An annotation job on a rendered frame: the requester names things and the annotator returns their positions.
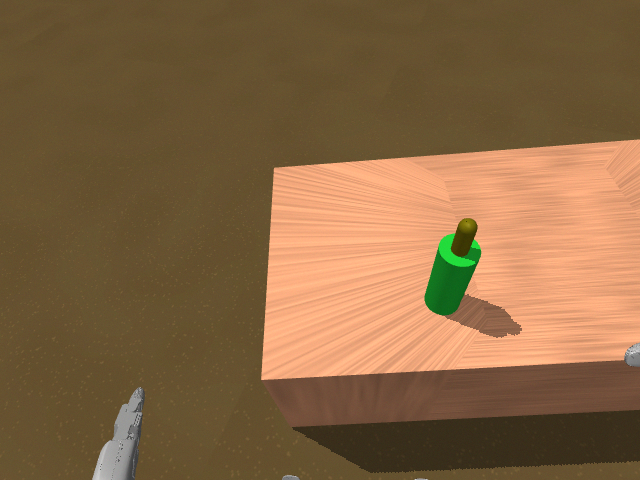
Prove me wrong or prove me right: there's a left robot hand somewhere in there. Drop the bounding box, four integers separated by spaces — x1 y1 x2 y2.
92 387 145 480

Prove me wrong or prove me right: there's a bottle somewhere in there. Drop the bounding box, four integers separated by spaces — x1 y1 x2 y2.
425 218 481 315

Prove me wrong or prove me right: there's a right robot hand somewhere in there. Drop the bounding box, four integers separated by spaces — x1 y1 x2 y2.
624 343 640 367

